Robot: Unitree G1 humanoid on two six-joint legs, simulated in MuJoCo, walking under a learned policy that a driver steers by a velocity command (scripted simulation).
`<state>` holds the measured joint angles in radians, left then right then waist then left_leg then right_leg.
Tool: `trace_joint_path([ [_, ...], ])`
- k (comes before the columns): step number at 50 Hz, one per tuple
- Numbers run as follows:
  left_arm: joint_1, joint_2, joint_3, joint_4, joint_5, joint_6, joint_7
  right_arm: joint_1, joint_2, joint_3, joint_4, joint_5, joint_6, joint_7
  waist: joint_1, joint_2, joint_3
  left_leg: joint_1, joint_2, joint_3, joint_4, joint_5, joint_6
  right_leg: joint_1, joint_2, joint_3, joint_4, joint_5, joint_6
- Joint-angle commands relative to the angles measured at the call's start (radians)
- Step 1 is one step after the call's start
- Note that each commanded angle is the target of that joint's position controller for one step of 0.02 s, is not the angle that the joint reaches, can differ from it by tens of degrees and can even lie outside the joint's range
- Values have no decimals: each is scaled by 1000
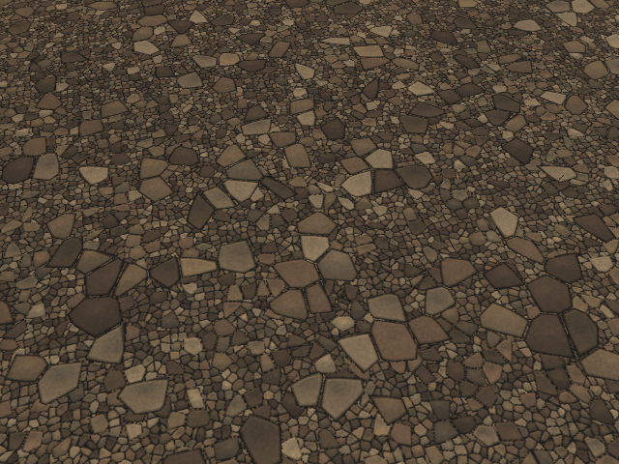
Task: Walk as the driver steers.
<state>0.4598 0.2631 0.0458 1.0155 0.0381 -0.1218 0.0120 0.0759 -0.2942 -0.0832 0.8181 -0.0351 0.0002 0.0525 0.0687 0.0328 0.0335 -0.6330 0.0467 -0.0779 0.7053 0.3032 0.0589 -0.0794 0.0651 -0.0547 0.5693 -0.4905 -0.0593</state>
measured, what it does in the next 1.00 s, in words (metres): goes down: left foot 0.18 m lower, then right foot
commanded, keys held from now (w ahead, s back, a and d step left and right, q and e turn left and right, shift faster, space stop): w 1.00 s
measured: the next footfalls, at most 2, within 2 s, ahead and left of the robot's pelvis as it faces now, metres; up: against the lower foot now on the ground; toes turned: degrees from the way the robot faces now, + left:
left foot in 0.20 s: +0.31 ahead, +0.14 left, -0.18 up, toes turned +3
right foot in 0.64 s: +0.55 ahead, -0.04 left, -0.18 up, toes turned -3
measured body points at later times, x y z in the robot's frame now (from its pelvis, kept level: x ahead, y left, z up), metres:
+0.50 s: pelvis +0.32 +0.06 -0.16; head +0.36 +0.06 +0.29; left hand +0.48 +0.29 -0.29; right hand +0.26 -0.18 -0.31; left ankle +0.27 +0.14 -0.90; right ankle +0.47 -0.06 -0.85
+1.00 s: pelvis +0.58 +0.03 -0.15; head +0.60 +0.02 +0.30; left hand +0.51 +0.27 -0.29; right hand +0.71 -0.21 -0.29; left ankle +0.72 +0.18 -0.84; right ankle +0.51 -0.04 -0.90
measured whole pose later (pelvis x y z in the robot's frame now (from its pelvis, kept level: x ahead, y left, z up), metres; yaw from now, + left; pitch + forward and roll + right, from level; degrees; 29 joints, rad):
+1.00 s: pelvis +0.58 +0.03 -0.15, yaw +0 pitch +0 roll -1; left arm 0.43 0.19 0.04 1.08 0.01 -0.09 0.01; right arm 0.10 -0.23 -0.05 0.94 -0.03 -0.02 0.03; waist 0.04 0.04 0.04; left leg -0.60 0.10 0.02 0.76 -0.08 0.01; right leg 0.01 0.08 -0.07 0.21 -0.23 -0.09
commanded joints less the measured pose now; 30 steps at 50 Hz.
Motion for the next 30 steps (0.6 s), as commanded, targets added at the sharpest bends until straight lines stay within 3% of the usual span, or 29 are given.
trace_joint_path([
  [1,36,100,13,-37,14,-6,12,-132,-39,3,-70,3,-16,3,21,-87,82,-54,-3,28,-18,122,8,-91,-231,238,-51,107,-149],
  [2,69,92,13,-31,27,-4,15,-171,-42,8,-76,-2,-19,2,46,-80,105,-74,-3,36,-47,113,2,-71,-223,235,3,97,-140],
  [4,101,103,19,-35,45,2,27,-219,-36,17,-89,18,-33,5,77,-62,148,-63,6,48,-153,88,-16,-52,-228,248,58,91,-127],
  [6,92,85,15,-36,38,26,41,-145,-13,28,-48,20,-49,8,53,-33,153,136,43,44,-343,180,-20,-94,-202,197,134,97,-97],
  [7,92,89,15,-29,31,38,46,-57,-18,25,-10,11,-51,3,27,-28,125,250,54,56,-397,232,-20,-86,-178,173,240,135,-100],
  [8,96,92,16,-16,20,44,45,56,-42,15,37,-3,-50,-8,-17,-17,72,368,38,95,-422,235,-12,-69,-147,146,388,251,-105],
  [9,77,109,20,-11,1,57,40,252,-71,-1,111,-21,-46,-18,-113,12,-7,574,15,132,-468,219,5,-101,-115,100,641,417,-103],
  [10,80,112,32,-10,-28,61,24,398,-123,-26,161,-33,-39,-19,-195,96,-82,821,68,89,-454,229,31,-278,-46,56,993,216,-88],
  [11,144,36,29,-4,-57,57,19,508,-191,-32,196,-37,-49,-5,-174,225,-176,1095,203,26,-87,791,71,-579,69,48,1450,-443,-53],
  [12,193,58,18,-36,-93,45,36,547,-185,-25,173,-6,-63,5,-169,212,-323,1358,370,-183,63,767,147,-864,26,195,1417,-335,-60],
  [13,123,79,14,-30,-66,44,45,496,-150,-29,155,1,-55,-2,-187,122,-322,1264,377,-216,-56,429,166,-932,-40,164,1378,-223,-62],
  [14,-5,64,9,-71,-32,42,49,414,-164,-37,143,-4,-65,-37,-189,169,-290,1097,431,-342,-227,-137,249,-1000,-51,155,1354,-43,-50],
  [15,-100,111,18,-82,6,44,29,272,-70,-2,107,4,-80,-48,-128,-28,-187,840,346,-325,-359,-412,197,-887,-109,147,1121,125,-38],
  [16,-126,93,25,-92,25,57,10,209,-73,7,108,6,-101,-62,-66,22,-89,602,395,-363,-392,-269,233,-768,-135,168,937,184,4],
  [17,-154,72,18,-97,25,76,-8,198,-49,16,126,6,-109,-57,-28,-10,10,399,322,-264,-457,-186,216,-640,-176,143,737,202,33],
  [18,-177,33,9,-100,27,88,-24,213,-45,16,139,6,-118,-53,-27,21,36,312,254,-186,-482,-124,208,-546,-169,113,614,254,47],
  [19,-191,-2,-2,-100,20,88,-31,222,-45,14,155,5,-121,-51,-23,54,19,305,219,-146,-491,-67,204,-501,-170,89,535,296,52],
  [22,-256,-34,-23,-116,-12,68,-40,238,-14,22,165,27,-111,-40,-32,77,-16,318,135,7,-493,67,150,-340,-144,36,237,467,19],
  [25,-385,-1,-19,-150,-18,71,-38,312,-25,22,190,39,-94,-38,-75,29,4,475,157,-11,-510,-41,132,-376,-121,9,120,474,-4],
  [27,-461,11,-14,-173,-11,69,-36,368,-30,23,215,27,-80,-46,-99,4,44,574,179,-23,-499,-96,131,-424,-110,2,63,421,-17],
  [29,-439,15,-7,-167,-9,60,-36,383,-44,19,227,8,-69,-53,-83,6,46,627,184,-13,-429,-36,118,-365,-85,-6,-4,346,-34],
  [30,-359,21,0,-138,-7,51,-32,374,-50,18,227,9,-67,-54,-44,-5,12,617,165,14,-329,41,106,-246,-55,-24,-60,329,-44],
])
Keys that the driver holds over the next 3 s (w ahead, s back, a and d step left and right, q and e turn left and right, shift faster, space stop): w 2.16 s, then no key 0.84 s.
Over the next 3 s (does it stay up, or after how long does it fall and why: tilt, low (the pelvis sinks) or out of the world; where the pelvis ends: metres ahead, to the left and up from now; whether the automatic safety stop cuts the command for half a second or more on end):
stays up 1.37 0.05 -0.15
